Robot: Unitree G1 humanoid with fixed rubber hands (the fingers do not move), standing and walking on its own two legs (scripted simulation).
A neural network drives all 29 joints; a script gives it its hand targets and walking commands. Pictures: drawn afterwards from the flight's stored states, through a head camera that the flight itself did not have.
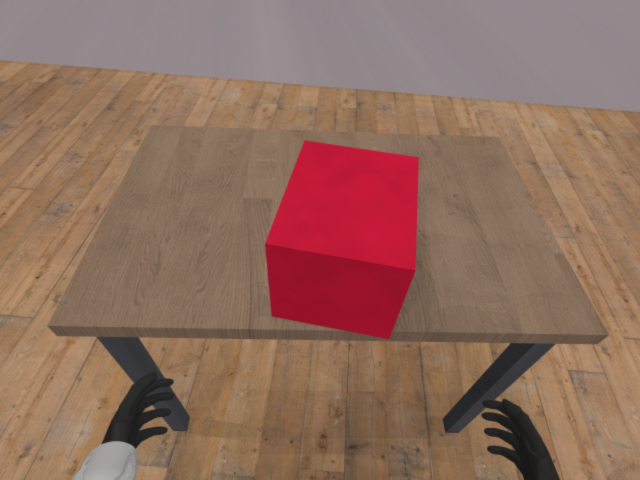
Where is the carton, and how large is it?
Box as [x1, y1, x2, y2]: [265, 141, 418, 338]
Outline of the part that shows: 304,141 265,243 271,313 273,316 388,338 415,269 418,157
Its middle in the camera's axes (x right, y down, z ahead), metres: +0.05 +0.00 +0.64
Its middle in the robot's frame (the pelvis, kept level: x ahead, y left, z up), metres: +0.47 -0.04 +0.00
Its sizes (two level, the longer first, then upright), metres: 0.241 0.195 0.184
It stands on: a table, 0.68 m high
